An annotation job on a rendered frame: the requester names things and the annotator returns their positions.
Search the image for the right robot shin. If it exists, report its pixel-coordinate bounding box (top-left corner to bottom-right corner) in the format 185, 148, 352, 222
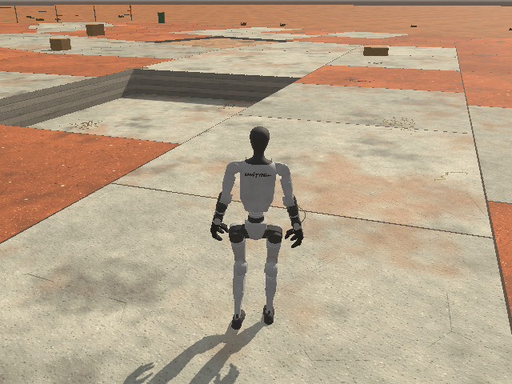
265, 263, 278, 314

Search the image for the left robot upper arm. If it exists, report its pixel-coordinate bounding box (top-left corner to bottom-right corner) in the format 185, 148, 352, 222
219, 161, 242, 204

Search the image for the robot right hand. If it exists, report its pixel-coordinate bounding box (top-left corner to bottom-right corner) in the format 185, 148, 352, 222
285, 228, 304, 248

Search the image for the right robot foot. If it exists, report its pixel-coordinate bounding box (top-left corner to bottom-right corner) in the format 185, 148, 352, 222
263, 305, 274, 325

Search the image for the robot right forearm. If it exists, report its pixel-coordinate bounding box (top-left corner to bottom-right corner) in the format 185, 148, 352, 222
287, 196, 302, 230

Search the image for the right robot upper arm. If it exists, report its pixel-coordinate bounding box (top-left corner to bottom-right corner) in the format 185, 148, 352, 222
275, 162, 295, 207

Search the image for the robot left hand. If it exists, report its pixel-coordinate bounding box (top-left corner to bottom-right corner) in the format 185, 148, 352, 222
210, 222, 229, 241

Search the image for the robot left forearm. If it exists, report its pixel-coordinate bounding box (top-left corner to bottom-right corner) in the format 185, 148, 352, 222
212, 192, 228, 225

